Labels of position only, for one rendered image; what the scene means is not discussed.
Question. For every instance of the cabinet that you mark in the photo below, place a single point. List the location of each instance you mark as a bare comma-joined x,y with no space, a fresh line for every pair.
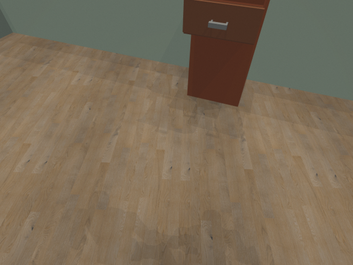
218,68

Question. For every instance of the handle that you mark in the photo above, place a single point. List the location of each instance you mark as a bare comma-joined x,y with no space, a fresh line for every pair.
217,25

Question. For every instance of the drawer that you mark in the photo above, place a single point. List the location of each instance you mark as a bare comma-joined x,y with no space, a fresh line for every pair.
243,20

